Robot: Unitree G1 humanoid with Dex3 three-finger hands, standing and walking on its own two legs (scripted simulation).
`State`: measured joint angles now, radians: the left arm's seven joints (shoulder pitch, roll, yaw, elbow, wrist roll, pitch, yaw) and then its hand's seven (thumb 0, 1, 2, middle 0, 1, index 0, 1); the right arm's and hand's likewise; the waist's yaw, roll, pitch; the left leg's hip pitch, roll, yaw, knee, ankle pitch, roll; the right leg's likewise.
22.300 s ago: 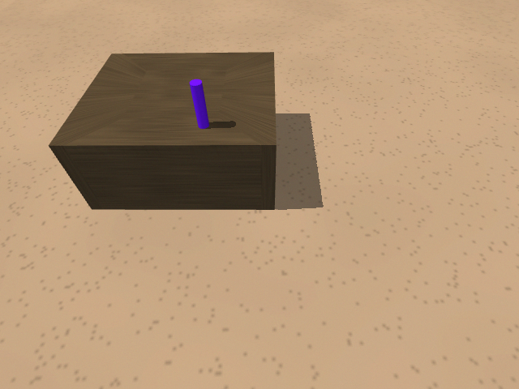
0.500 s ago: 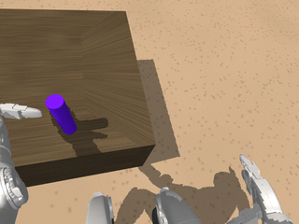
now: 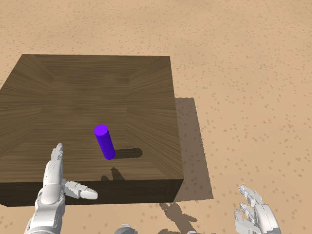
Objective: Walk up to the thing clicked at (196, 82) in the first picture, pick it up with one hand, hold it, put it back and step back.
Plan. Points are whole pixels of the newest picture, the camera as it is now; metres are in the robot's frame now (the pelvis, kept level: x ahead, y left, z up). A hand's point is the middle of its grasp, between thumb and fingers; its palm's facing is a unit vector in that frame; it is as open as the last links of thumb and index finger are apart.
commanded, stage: home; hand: left
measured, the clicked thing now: (105, 143) +0.46 +0.20 -0.20
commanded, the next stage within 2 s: none
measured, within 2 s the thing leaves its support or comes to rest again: neither
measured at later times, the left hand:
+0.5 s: hand (95, 231) +0.16 +0.16 -0.06, palm faces +0.13 -0.96 -0.24, open 17.6 cm
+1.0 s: hand (93, 229) +0.16 +0.17 -0.06, palm faces +0.12 -0.96 -0.24, open 17.4 cm
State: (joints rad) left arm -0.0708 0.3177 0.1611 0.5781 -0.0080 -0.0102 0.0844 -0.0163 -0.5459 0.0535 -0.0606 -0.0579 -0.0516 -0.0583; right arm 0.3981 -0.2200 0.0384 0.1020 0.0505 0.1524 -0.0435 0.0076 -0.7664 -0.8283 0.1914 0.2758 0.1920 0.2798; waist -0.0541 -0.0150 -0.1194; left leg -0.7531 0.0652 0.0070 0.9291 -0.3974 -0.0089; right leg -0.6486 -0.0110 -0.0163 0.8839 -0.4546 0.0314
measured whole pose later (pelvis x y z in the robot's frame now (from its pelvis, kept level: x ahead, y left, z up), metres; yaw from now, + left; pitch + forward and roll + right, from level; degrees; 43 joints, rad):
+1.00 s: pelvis -0.01 -0.01 +0.00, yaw +0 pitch +7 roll +0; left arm 0.43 0.20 -0.01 0.16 -0.02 -0.01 0.10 -0.02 -0.54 0.06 -0.06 -0.06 -0.05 -0.06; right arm 0.44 -0.19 0.01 0.09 0.04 0.11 -0.09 0.01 -0.90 -0.91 0.20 0.30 0.20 0.30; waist 0.00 -0.01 -0.10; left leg -0.66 0.05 0.02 0.91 -0.39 -0.02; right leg -0.58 -0.02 0.00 0.93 -0.48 0.02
